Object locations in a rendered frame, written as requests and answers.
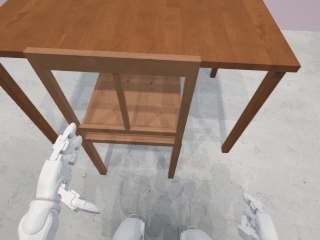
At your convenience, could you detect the table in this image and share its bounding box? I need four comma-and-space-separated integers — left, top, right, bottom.
0, 0, 301, 153

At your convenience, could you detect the chair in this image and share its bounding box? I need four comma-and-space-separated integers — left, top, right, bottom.
23, 47, 201, 179

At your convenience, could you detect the robot left hand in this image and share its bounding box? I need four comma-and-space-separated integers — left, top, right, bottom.
36, 122, 101, 214

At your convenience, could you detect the robot left thigh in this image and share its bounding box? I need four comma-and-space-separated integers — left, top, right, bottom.
112, 218, 145, 240

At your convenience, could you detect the robot right hand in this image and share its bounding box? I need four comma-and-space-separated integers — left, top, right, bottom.
238, 192, 279, 240

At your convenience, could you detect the robot left forearm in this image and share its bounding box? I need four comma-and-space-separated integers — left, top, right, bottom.
17, 199, 62, 240

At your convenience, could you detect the robot left shin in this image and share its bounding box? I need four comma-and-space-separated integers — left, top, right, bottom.
128, 214, 138, 219

